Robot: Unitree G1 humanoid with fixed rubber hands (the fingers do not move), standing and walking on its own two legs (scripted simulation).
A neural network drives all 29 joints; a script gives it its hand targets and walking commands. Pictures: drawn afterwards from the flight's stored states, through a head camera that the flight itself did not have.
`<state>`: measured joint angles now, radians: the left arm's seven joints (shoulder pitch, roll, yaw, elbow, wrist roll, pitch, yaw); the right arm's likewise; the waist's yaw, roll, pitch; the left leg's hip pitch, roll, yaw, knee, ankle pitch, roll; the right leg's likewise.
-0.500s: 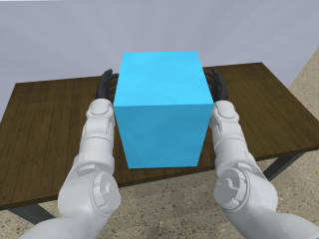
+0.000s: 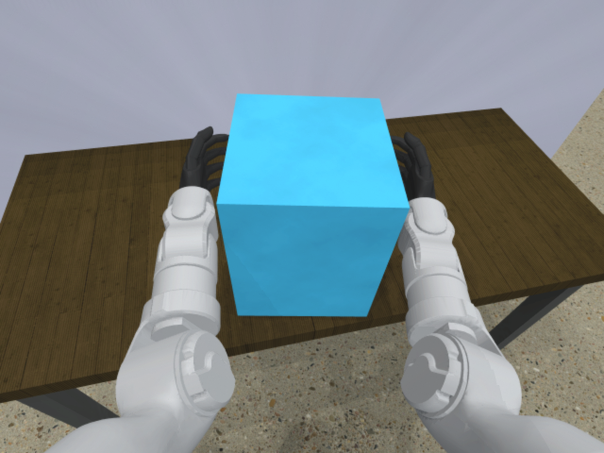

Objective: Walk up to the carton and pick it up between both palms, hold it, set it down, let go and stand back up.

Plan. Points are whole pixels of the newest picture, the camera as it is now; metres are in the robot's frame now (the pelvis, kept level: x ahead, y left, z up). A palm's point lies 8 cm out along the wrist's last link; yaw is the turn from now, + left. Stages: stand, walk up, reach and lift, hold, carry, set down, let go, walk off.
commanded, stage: set down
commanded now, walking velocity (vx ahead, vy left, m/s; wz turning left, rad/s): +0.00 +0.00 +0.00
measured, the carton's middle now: (305, 211) +0.42 +0.00 +0.06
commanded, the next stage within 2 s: none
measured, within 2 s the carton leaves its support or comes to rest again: neither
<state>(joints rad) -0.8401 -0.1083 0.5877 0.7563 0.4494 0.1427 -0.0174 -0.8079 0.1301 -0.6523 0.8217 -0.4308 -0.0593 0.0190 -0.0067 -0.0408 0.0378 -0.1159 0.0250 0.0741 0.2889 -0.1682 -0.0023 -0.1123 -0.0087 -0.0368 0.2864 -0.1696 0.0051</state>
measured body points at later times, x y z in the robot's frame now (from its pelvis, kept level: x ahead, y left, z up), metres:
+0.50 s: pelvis +0.00 +0.00 +0.00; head +0.03 +0.02 +0.45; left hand +0.43 +0.15 +0.11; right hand +0.42 -0.15 +0.12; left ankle -0.01 +0.12 -0.75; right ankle -0.01 -0.12 -0.75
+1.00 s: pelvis -0.01 +0.00 -0.01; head +0.05 +0.01 +0.44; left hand +0.46 +0.16 +0.10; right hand +0.46 -0.15 +0.10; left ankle -0.01 +0.12 -0.75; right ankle -0.01 -0.11 -0.75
